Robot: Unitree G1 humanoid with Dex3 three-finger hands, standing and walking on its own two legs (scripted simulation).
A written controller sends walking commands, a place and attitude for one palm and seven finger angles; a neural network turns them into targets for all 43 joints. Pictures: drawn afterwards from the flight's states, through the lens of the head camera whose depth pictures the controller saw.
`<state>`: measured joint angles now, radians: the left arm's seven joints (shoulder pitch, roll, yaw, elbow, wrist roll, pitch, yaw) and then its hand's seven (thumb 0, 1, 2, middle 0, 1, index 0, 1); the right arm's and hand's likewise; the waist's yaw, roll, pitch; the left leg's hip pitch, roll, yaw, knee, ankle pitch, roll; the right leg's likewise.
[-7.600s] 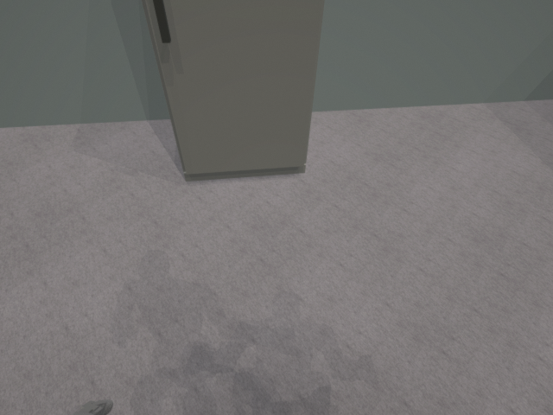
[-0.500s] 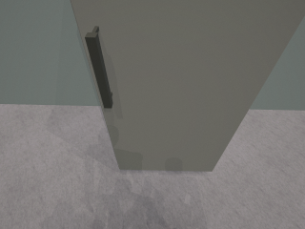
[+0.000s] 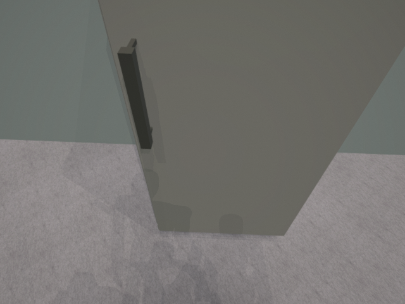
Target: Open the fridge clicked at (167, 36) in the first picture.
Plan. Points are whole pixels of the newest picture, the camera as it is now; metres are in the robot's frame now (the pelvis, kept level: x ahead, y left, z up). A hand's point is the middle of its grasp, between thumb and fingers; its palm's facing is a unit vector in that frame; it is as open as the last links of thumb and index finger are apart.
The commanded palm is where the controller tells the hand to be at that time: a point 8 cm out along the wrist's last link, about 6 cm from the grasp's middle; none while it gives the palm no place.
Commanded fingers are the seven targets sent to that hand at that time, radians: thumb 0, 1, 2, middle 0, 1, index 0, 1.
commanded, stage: shuffle to correct the standing spot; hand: left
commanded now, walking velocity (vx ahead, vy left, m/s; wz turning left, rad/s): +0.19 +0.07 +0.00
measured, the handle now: (140, 99) +0.52 +0.19 +0.13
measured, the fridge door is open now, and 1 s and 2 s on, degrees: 0 0 0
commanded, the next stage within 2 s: come to a stop and stand still in 0.02 s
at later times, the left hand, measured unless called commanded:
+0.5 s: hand out of the picture +0.12 +0.19 -0.17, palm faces +0.05 -0.97 -0.25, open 7.3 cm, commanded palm none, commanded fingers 0.00 0.90 0.90 -0.20 -0.30 -0.20 -0.30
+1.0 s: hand out of the picture +0.05 +0.27 -0.16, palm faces +0.01 -0.96 -0.28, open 7.4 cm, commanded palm none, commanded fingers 0.00 0.90 0.90 -0.20 -0.30 -0.20 -0.30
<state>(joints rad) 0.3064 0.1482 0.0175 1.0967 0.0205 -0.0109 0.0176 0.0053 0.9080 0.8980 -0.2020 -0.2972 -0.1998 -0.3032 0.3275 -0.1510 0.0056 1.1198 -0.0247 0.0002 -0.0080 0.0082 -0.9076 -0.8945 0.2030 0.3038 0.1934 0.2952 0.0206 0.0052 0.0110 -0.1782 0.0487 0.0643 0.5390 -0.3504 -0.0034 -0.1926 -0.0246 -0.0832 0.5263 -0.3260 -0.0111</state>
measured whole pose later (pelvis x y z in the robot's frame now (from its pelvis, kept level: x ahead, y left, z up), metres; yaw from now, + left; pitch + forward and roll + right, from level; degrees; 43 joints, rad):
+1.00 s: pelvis +0.05 +0.07 +0.00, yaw -1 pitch -1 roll +1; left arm 0.34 0.18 0.00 1.02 0.03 0.02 0.02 0.01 0.91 0.90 -0.20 -0.30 -0.20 -0.30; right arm 0.24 -0.20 -0.01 0.90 -0.02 0.00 -0.01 0.00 -0.94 -0.89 0.21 0.30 0.20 0.30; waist 0.03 0.06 0.01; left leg -0.22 -0.05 0.15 0.48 -0.26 0.09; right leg -0.29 -0.08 0.00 0.53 -0.23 0.02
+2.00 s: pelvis +0.11 +0.01 +0.01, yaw +0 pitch +0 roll +1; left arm 0.27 0.15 -0.01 1.12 0.01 -0.02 0.03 0.01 0.92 0.90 -0.20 -0.30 -0.20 -0.30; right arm 0.26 -0.16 0.01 1.12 -0.01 -0.02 -0.03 0.01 -0.91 -0.89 0.20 0.30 0.19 0.30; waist 0.01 0.01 0.03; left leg -0.10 0.03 0.09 0.39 -0.29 -0.01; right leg -0.17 0.00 -0.06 0.45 -0.28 -0.03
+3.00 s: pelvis +0.10 +0.01 +0.01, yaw +0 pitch +0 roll +1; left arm 0.29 0.14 -0.01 1.13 0.01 -0.02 0.03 0.01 0.92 0.90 -0.20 -0.30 -0.20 -0.30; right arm 0.29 -0.13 0.02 1.14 -0.01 -0.02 -0.03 0.01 -0.91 -0.89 0.20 0.30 0.19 0.30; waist 0.02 0.00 0.04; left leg -0.10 0.03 0.09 0.38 -0.27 -0.01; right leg -0.16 0.00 -0.07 0.43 -0.26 -0.03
